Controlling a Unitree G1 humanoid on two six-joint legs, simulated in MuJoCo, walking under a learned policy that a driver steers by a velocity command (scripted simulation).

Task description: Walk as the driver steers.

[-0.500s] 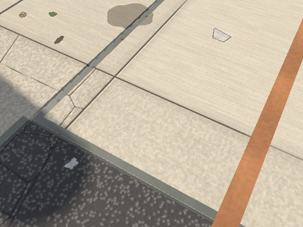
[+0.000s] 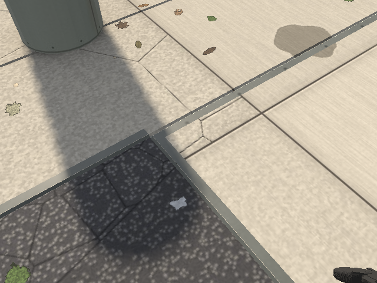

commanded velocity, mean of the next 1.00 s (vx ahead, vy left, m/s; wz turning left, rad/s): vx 0.36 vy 0.00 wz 0.08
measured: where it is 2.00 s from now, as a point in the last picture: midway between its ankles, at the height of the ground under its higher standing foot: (228, 181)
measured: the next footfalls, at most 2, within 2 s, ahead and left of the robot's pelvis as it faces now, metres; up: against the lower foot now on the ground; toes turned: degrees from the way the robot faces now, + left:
left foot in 0.02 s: +0.09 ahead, +0.12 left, +0.00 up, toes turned +2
right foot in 0.44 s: +0.18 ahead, -0.11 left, +0.00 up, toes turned +4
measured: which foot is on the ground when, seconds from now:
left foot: up 0.00-0.00, down 0.02-0.46, up 0.48-0.92, down 0.94-1.00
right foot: down 0.00-0.02, up 0.04-0.42, down 0.44-0.94, up 0.96-1.00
